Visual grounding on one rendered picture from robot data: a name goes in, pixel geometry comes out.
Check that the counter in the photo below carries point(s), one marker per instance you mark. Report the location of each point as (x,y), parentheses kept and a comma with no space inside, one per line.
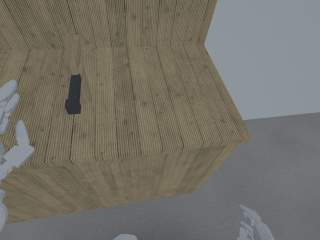
(156,118)

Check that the right robot hand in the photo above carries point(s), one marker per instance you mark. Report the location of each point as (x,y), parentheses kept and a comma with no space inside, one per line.
(259,231)

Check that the tap lever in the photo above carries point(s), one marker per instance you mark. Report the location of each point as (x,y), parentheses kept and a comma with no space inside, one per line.
(72,104)

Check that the left robot hand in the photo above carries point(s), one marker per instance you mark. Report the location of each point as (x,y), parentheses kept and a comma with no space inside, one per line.
(17,155)

